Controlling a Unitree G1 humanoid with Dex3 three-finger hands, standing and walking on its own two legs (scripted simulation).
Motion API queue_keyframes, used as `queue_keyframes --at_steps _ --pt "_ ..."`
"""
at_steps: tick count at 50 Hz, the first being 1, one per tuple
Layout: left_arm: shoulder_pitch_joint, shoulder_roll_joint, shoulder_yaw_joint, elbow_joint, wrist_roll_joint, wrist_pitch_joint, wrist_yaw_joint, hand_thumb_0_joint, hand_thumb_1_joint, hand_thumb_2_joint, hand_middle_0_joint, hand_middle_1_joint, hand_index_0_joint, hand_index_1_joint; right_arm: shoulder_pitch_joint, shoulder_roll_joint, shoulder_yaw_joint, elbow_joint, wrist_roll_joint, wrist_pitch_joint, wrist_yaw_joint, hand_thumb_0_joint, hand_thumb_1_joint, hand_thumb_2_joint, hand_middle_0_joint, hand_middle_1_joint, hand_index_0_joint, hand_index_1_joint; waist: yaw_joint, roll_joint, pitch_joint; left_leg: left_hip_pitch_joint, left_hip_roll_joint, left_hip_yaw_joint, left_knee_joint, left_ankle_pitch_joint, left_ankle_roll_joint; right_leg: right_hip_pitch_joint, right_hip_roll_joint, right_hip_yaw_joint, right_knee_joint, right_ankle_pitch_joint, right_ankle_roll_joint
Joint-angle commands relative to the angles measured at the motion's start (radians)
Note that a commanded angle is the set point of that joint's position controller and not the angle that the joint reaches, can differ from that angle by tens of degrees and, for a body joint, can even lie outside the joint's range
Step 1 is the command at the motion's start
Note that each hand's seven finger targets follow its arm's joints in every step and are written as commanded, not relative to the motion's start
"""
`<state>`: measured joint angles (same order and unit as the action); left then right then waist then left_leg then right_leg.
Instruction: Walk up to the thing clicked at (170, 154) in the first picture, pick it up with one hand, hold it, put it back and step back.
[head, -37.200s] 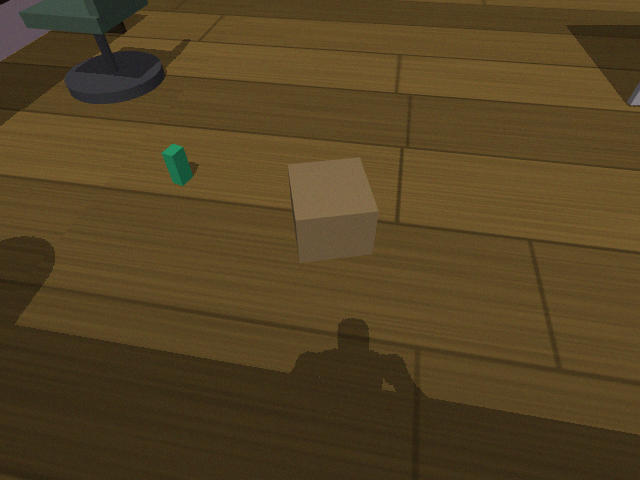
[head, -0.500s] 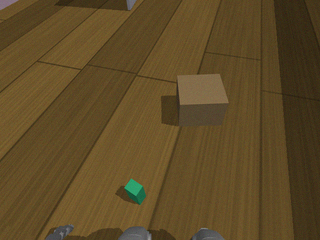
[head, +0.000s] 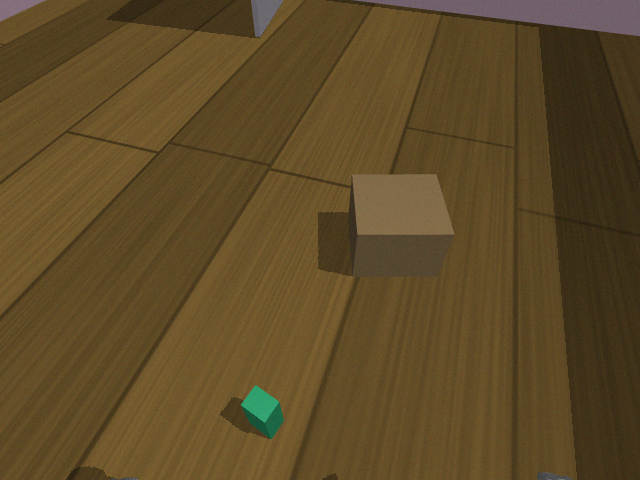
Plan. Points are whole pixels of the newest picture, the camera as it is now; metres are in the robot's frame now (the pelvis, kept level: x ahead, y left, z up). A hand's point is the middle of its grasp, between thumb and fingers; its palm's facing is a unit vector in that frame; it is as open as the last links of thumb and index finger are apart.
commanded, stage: walk up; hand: left
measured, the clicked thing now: (263, 413) +0.37 +0.19 -0.68
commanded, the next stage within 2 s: stand in 1.02 s
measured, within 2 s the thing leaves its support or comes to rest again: neither
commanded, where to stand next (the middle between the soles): +0.03 -0.01 m, yaw +1 degrees
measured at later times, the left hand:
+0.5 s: hand out of the picture +0.10 +0.23 -0.14, palm faces -0.03 -0.94 -0.33, open 7.4 cm
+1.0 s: hand out of the picture +0.11 +0.23 -0.14, palm faces -0.04 -0.95 -0.32, open 7.4 cm
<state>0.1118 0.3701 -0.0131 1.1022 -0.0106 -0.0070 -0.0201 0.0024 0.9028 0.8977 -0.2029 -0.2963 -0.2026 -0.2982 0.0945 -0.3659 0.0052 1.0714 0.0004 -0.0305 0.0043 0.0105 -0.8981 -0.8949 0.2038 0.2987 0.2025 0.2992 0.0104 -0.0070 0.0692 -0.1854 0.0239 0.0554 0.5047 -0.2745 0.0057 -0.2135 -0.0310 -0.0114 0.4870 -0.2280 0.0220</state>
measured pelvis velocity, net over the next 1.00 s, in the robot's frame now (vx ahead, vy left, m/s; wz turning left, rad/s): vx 0.02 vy -0.01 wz -0.02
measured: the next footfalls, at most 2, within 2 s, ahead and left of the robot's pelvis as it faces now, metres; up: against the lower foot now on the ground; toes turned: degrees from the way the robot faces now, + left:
none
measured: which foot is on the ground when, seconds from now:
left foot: down 0.00-1.00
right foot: down 0.00-1.00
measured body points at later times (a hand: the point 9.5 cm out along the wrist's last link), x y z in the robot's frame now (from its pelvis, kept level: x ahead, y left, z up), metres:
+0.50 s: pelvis +0.01 -0.01 +0.01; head +0.02 -0.02 +0.46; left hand +0.10 +0.28 -0.12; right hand +0.08 -0.32 -0.12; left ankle +0.00 +0.11 -0.74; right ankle +0.02 -0.14 -0.74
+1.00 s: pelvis +0.02 -0.01 +0.01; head +0.02 -0.01 +0.46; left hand +0.12 +0.28 -0.12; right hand +0.08 -0.32 -0.12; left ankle +0.00 +0.11 -0.74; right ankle +0.02 -0.14 -0.74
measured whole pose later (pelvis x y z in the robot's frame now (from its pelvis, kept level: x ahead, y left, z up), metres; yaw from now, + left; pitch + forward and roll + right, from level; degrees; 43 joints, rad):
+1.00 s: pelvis +0.02 -0.01 +0.01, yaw -1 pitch -2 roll +0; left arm 0.08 0.33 0.01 1.15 0.01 0.00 -0.02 0.00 0.90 0.90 -0.20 -0.30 -0.20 -0.30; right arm 0.10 -0.35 -0.01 1.15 -0.01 -0.02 0.00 0.01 -0.90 -0.90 0.20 0.30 0.20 0.30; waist -0.01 0.00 0.04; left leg -0.07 0.04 0.08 0.33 -0.21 -0.02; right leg -0.13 -0.01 0.00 0.35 -0.18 0.01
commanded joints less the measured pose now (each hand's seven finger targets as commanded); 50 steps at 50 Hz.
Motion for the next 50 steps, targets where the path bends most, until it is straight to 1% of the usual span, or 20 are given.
queue_keyframes --at_steps 1,5,8,10,12,14,15,19,22,24,26,29,33,34,35,39,40,42,47,50 --pt "-0.056 0.21 0.046 -0.029 0.007 -0.026 0.02 0.0 0.9 0.9 -0.2 -0.3 -0.2 -0.3 -0.037 -0.226 -0.053 -0.029 0.005 -0.02 -0.014 0.0 -0.9 -0.9 0.2 0.3 0.2 0.3 -0.014 -0.01 -0.124 0.066 0.113 -0.101 -0.134 0.218 0.033 0.068 -0.1 0.095 -0.107 0.261 -0.056" --pt "-0.081 0.197 0.046 -0.01 0.008 -0.027 0.022 0.0 0.9 0.9 -0.2 -0.3 -0.2 -0.3 -0.061 -0.22 -0.052 -0.005 0.002 -0.017 -0.013 0.0 -0.9 -0.9 0.2 0.3 0.2 0.3 -0.014 -0.01 -0.124 0.088 0.114 -0.093 -0.166 0.239 0.026 0.083 -0.102 0.093 -0.137 0.268 -0.049" --pt "-0.096 0.191 0.048 -0.003 0.01 -0.024 0.022 0.0 0.9 0.9 -0.2 -0.3 -0.2 -0.3 -0.077 -0.215 -0.05 0.005 -0.004 -0.014 -0.011 0.0 -0.9 -0.9 0.2 0.3 0.2 0.3 -0.011 -0.013 -0.087 0.076 0.112 -0.095 -0.202 0.192 0.02 0.069 -0.096 0.095 -0.172 0.192 -0.042" --pt "-0.092 0.191 0.048 0.001 0.012 -0.024 0.021 0.0 0.9 0.9 -0.2 -0.3 -0.2 -0.3 -0.089 -0.209 -0.048 0.008 -0.005 -0.013 -0.009 0.0 -0.9 -0.9 0.2 0.3 0.2 0.3 -0.007 -0.014 -0.088 0.094 0.11 -0.093 -0.209 0.171 0.02 0.06 -0.096 0.101 -0.19 0.168 -0.04" --pt "-0.107 0.193 0.052 0.001 0.015 -0.024 0.02 0.0 0.9 0.9 -0.2 -0.3 -0.2 -0.3 -0.079 -0.207 -0.048 0.016 -0.008 -0.014 -0.009 0.0 -0.9 -0.9 0.2 0.3 0.2 0.3 -0.013 -0.009 -0.088 0.077 0.11 -0.093 -0.226 0.15 0.014 0.078 -0.096 0.102 -0.197 0.149 -0.041" --pt "-0.093 0.19 0.054 0.004 0.016 -0.026 0.021 0.0 0.9 0.9 -0.2 -0.3 -0.2 -0.3 -0.084 -0.208 -0.049 0.014 -0.006 -0.015 -0.008 0.0 -0.9 -0.9 0.2 0.3 0.2 0.3 -0.007 0.0 -0.109 0.102 0.114 -0.093 -0.223 0.177 0.016 0.091 -0.097 0.098 -0.199 0.174 -0.04" --pt "-0.105 0.191 0.054 0.002 0.018 -0.027 0.021 0.0 0.9 0.9 -0.2 -0.3 -0.2 -0.3 -0.075 -0.205 -0.048 0.019 -0.007 -0.015 -0.009 0.0 -0.9 -0.9 0.2 0.3 0.2 0.3 -0.013 -0.012 -0.118 0.098 0.112 -0.09 -0.225 0.185 0.014 0.103 -0.099 0.102 -0.198 0.195 -0.041" --pt "-0.105 0.188 0.057 -0.002 0.018 -0.024 0.021 0.0 0.9 0.9 -0.2 -0.3 -0.2 -0.3 -0.071 -0.206 -0.049 0.023 -0.01 -0.015 -0.011 0.0 -0.9 -0.9 0.2 0.3 0.2 0.3 -0.013 0.0 -0.098 0.085 0.111 -0.087 -0.238 0.173 0.01 0.101 -0.096 0.098 -0.204 0.195 -0.04" --pt "-0.093 0.186 0.059 0.001 0.019 -0.023 0.022 0.0 0.9 0.9 -0.2 -0.3 -0.2 -0.3 -0.071 -0.204 -0.051 0.021 -0.009 -0.016 -0.012 0.0 -0.9 -0.9 0.2 0.3 0.2 0.3 -0.01 -0.005 -0.115 0.109 0.115 -0.085 -0.234 0.19 0.012 0.102 -0.094 0.094 -0.198 0.205 -0.041" --pt "-0.096 0.186 0.061 -0.002 0.019 -0.024 0.022 0.0 0.9 0.9 -0.2 -0.3 -0.2 -0.3 -0.055 -0.203 -0.05 0.024 -0.007 -0.016 -0.013 0.0 -0.9 -0.9 0.2 0.3 0.2 0.3 -0.013 -0.016 -0.125 0.112 0.116 -0.083 -0.232 0.213 0.012 0.117 -0.097 0.098 -0.192 0.235 -0.042" --pt "-0.095 0.185 0.062 -0.001 0.019 -0.021 0.023 0.0 0.9 0.9 -0.2 -0.3 -0.2 -0.3 -0.056 -0.201 -0.051 0.021 -0.01 -0.014 -0.013 0.0 -0.9 -0.9 0.2 0.3 0.2 0.3 -0.014 -0.007 -0.095 0.1 0.113 -0.081 -0.234 0.194 0.011 0.095 -0.09 0.094 -0.2 0.207 -0.039" --pt "-0.099 0.184 0.064 -0.005 0.02 -0.021 0.023 0.0 0.9 0.9 -0.2 -0.3 -0.2 -0.3 -0.042 -0.205 -0.051 0.023 -0.009 -0.013 -0.014 0.0 -0.9 -0.9 0.2 0.3 0.2 0.3 -0.017 -0.007 -0.115 0.103 0.117 -0.08 -0.23 0.197 0.015 0.115 -0.095 0.095 -0.196 0.218 -0.042" --pt "-0.096 0.183 0.063 -0.007 0.018 -0.019 0.024 0.0 0.9 0.9 -0.2 -0.3 -0.2 -0.3 -0.035 -0.2 -0.051 0.023 -0.009 -0.011 -0.015 0.0 -0.9 -0.9 0.2 0.3 0.2 0.3 -0.017 -0.009 -0.096 0.108 0.113 -0.076 -0.228 0.197 0.01 0.092 -0.088 0.101 -0.196 0.213 -0.042" --pt "-0.098 0.182 0.064 -0.007 0.018 -0.018 0.024 0.0 0.9 0.9 -0.2 -0.3 -0.2 -0.3 -0.032 -0.206 -0.054 0.024 -0.01 -0.01 -0.016 0.0 -0.9 -0.9 0.2 0.3 0.2 0.3 -0.021 -0.005 -0.092 0.106 0.114 -0.077 -0.23 0.191 0.011 0.091 -0.085 0.1 -0.196 0.2 -0.044" --pt "-0.089 0.177 0.062 -0.009 0.018 -0.018 0.024 0.0 0.9 0.9 -0.2 -0.3 -0.2 -0.3 -0.037 -0.206 -0.053 0.021 -0.01 -0.011 -0.015 0.0 -0.9 -0.9 0.2 0.3 0.2 0.3 -0.016 0.006 -0.095 0.111 0.116 -0.078 -0.228 0.187 0.015 0.09 -0.086 0.099 -0.198 0.205 -0.042" --pt "-0.099 0.183 0.063 -0.011 0.02 -0.017 0.023 0.0 0.9 0.9 -0.2 -0.3 -0.2 -0.3 -0.033 -0.202 -0.052 0.024 -0.011 -0.01 -0.015 0.0 -0.9 -0.9 0.2 0.3 0.2 0.3 -0.018 -0.006 -0.08 0.092 0.11 -0.078 -0.236 0.159 0.013 0.089 -0.084 0.108 -0.196 0.192 -0.042" --pt "-0.088 0.18 0.064 -0.013 0.02 -0.017 0.023 0.0 0.9 0.9 -0.2 -0.3 -0.2 -0.3 -0.036 -0.203 -0.052 0.02 -0.011 -0.011 -0.014 0.0 -0.9 -0.9 0.2 0.3 0.2 0.3 -0.016 0.002 -0.087 0.106 0.116 -0.075 -0.236 0.169 0.013 0.081 -0.082 0.101 -0.195 0.187 -0.043" --pt "-0.097 0.181 0.065 -0.014 0.021 -0.017 0.023 0.0 0.9 0.9 -0.2 -0.3 -0.2 -0.3 -0.024 -0.202 -0.051 0.023 -0.011 -0.012 -0.014 0.0 -0.9 -0.9 0.2 0.3 0.2 0.3 -0.018 -0.002 -0.098 0.099 0.117 -0.077 -0.24 0.179 0.013 0.102 -0.085 0.105 -0.188 0.21 -0.042" --pt "-0.085 0.175 0.063 -0.014 0.02 -0.015 0.022 0.0 0.9 0.9 -0.2 -0.3 -0.2 -0.3 -0.035 -0.204 -0.054 0.018 -0.012 -0.014 -0.016 0.0 -0.9 -0.9 0.2 0.3 0.2 0.3 -0.014 0.006 -0.095 0.109 0.118 -0.074 -0.24 0.193 0.014 0.098 -0.081 0.102 -0.186 0.223 -0.042" --pt "-0.085 0.173 0.063 -0.017 0.021 -0.016 0.022 0.0 0.9 0.9 -0.2 -0.3 -0.2 -0.3 -0.029 -0.206 -0.055 0.016 -0.012 -0.013 -0.016 0.0 -0.9 -0.9 0.2 0.3 0.2 0.3 -0.017 0.004 -0.105 0.116 0.121 -0.073 -0.241 0.199 0.017 0.106 -0.082 0.099 -0.183 0.234 -0.042"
